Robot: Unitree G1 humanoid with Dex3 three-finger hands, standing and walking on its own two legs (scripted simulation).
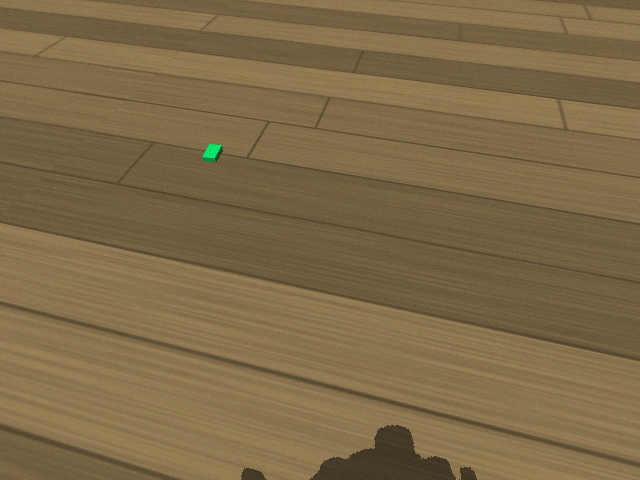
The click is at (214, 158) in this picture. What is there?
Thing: flat box
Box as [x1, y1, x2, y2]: [202, 144, 222, 162]
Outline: 209,144 202,157 205,161 215,162 222,148 221,145
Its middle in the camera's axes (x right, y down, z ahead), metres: -0.56 -0.46 +2.02
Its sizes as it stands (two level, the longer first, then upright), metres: 0.111 0.066 0.026
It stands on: the floor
